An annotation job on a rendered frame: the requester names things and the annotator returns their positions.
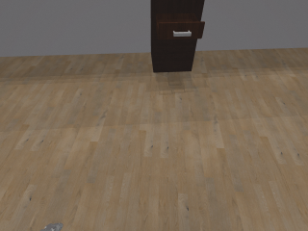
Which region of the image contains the handle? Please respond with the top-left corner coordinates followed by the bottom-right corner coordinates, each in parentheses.
top-left (169, 38), bottom-right (185, 42)
top-left (173, 31), bottom-right (192, 37)

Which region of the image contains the cabinet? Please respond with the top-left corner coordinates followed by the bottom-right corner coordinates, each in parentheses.
top-left (150, 0), bottom-right (205, 73)

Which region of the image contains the drawer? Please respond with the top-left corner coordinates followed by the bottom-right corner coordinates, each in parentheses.
top-left (156, 13), bottom-right (205, 40)

